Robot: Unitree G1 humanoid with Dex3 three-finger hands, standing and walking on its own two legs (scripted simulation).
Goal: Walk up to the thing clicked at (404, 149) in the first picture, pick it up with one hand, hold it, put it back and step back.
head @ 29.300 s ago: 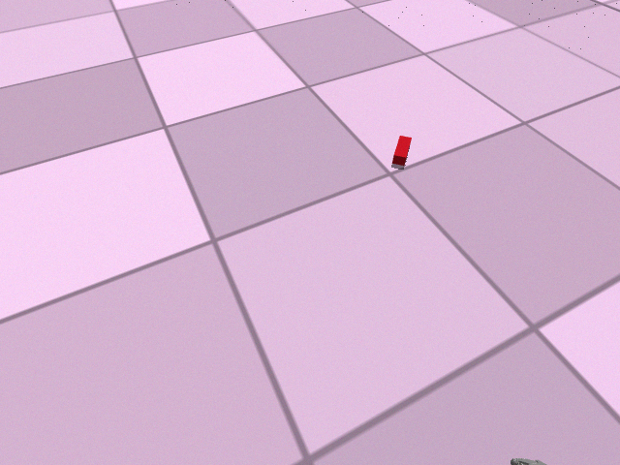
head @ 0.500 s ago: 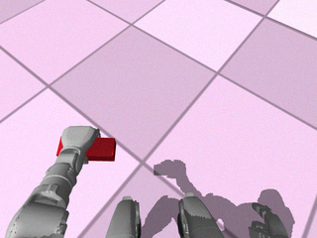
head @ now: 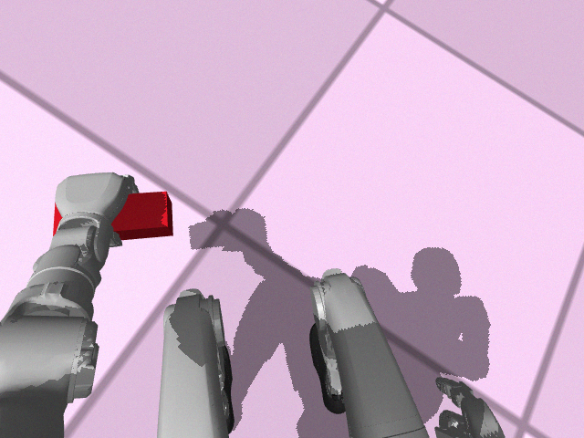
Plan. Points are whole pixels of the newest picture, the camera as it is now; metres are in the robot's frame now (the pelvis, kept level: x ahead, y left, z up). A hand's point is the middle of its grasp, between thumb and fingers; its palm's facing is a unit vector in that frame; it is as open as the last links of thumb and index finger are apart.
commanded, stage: crouch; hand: left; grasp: from above
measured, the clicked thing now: (117, 218) +0.44 +0.23 -0.19
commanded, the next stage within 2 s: lower in 0.90 s
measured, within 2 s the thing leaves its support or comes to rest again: neither
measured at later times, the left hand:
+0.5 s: hand (123, 220) +0.46 +0.25 -0.26, palm faces -0.46 -0.02 -0.89, open 8.8 cm
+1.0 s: hand (131, 222) +0.47 +0.25 -0.31, palm faces -0.46 -0.02 -0.89, open 8.7 cm
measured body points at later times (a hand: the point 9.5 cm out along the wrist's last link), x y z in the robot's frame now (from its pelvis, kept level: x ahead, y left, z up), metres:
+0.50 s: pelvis +0.00 -0.01 -0.09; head +0.24 +0.04 +0.29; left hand +0.48 +0.24 -0.21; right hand +0.05 -0.29 -0.20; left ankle +0.08 +0.12 -0.45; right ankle +0.08 -0.15 -0.45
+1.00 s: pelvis -0.01 -0.01 -0.14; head +0.23 +0.04 +0.23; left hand +0.49 +0.25 -0.26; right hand +0.01 -0.28 -0.25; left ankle +0.08 +0.12 -0.45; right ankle +0.08 -0.15 -0.45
